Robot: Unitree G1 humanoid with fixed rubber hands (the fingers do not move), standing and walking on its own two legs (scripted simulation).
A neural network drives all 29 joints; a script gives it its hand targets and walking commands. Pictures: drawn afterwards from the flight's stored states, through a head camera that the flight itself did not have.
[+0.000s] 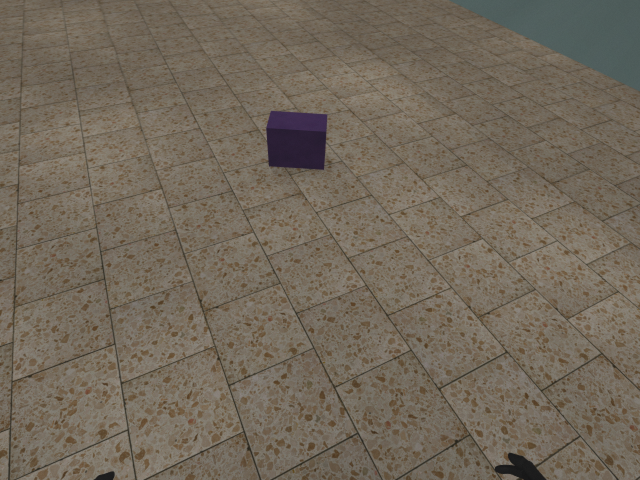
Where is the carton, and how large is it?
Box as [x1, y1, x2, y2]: [266, 111, 326, 169]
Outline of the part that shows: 271,111 266,127 269,165 323,169 326,114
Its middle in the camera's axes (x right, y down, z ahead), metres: -0.12 -0.49 +1.98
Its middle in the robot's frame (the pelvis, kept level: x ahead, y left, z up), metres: +1.76 +0.07 -0.65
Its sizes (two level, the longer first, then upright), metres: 0.284 0.160 0.223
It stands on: the floor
